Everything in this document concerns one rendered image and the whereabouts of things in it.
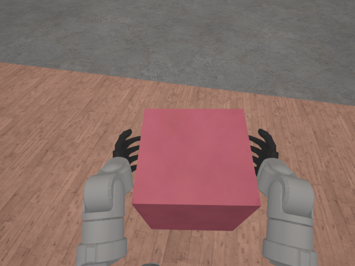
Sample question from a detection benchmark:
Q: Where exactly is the left robot forearm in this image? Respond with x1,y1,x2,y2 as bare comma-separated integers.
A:
75,157,134,266

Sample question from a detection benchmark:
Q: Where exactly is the right robot forearm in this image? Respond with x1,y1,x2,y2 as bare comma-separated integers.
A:
257,158,318,266

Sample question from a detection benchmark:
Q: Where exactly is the robot left hand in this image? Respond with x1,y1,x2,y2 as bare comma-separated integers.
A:
113,129,141,172

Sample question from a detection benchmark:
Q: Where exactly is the robot right hand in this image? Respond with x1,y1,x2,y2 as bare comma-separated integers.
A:
248,129,278,176

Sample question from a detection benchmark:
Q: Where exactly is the carton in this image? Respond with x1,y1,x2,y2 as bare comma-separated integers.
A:
131,109,261,231

